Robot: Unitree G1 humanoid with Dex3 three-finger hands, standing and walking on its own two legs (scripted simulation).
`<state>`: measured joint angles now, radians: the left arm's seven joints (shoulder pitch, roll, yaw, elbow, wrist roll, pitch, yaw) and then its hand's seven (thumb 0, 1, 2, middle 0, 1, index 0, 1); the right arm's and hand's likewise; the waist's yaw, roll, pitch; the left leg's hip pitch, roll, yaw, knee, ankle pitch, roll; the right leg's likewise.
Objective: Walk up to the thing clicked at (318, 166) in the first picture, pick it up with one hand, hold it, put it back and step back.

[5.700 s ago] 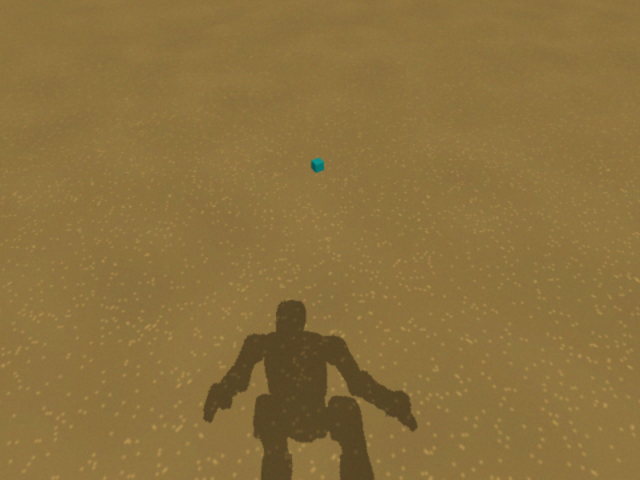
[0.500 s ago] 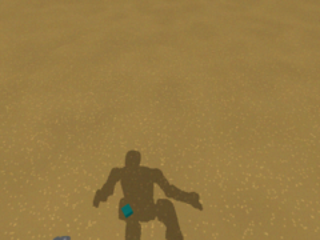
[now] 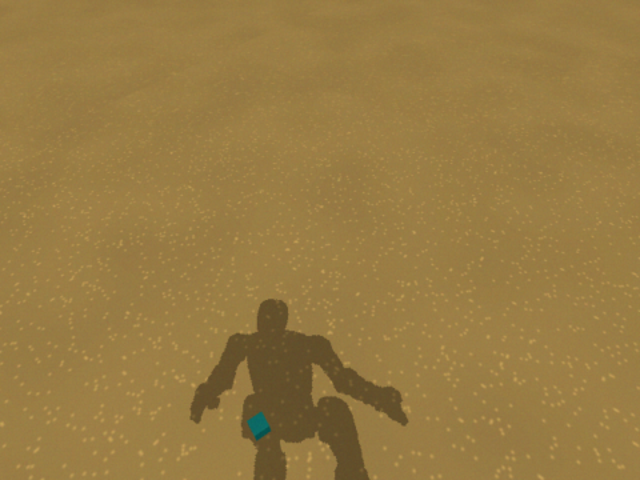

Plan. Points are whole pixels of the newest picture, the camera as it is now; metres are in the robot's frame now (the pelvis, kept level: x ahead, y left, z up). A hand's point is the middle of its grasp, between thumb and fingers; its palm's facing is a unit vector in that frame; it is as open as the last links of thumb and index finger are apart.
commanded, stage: walk up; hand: left
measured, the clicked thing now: (259, 426) +0.39 +0.22 -0.75
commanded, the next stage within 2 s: stand in 0.26 s
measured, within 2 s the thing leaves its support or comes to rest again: neither
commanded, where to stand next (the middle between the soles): +0.01 -0.01 m, yaw -1 degrees
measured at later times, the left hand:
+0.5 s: hand out of the picture +0.08 +0.25 -0.15, palm faces -0.02 -0.94 -0.34, open 7.3 cm
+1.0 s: hand out of the picture +0.04 +0.25 -0.16, palm faces -0.03 -0.94 -0.33, open 7.3 cm
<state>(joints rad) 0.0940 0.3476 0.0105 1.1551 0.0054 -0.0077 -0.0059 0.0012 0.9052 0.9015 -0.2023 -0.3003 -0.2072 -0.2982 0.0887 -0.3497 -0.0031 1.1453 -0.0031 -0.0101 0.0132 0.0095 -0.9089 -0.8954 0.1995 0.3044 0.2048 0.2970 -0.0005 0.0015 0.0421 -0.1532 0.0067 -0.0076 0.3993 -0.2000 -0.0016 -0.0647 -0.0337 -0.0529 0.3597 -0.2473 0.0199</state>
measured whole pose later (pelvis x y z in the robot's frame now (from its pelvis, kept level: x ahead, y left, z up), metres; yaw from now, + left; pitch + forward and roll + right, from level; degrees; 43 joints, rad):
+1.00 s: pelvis -0.02 +0.00 +0.00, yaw +0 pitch -3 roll +0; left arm 0.12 0.34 0.01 1.15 0.01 0.00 -0.01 0.00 0.91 0.90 -0.20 -0.30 -0.21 -0.30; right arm 0.11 -0.35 0.00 1.15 -0.01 -0.01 0.01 0.01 -0.91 -0.90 0.20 0.30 0.20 0.30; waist -0.01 0.00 0.05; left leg -0.15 0.01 0.00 0.32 -0.13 -0.01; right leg -0.08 -0.03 -0.05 0.31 -0.19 0.02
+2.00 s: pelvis -0.01 +0.00 +0.00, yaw -1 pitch -2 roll +0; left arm 0.13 0.35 0.00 1.12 0.01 -0.01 -0.01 0.00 0.91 0.90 -0.20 -0.30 -0.21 -0.30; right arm 0.10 -0.35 0.01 1.14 0.00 -0.01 0.01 0.01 -0.91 -0.90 0.20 0.30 0.20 0.30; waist 0.00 0.00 0.05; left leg -0.14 0.01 0.00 0.32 -0.14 -0.01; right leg -0.07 -0.03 -0.04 0.31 -0.20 0.02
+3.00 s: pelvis +0.00 +0.00 +0.00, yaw -1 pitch -2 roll +0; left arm 0.13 0.35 0.00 1.11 0.01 -0.01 0.00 0.00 0.90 0.90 -0.20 -0.30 -0.21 -0.30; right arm 0.10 -0.35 0.01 1.13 -0.01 -0.01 0.01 0.01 -0.91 -0.90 0.20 0.30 0.20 0.30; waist 0.00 0.00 0.04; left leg -0.13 0.01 0.01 0.32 -0.15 -0.01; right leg -0.06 -0.03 -0.04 0.31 -0.21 0.02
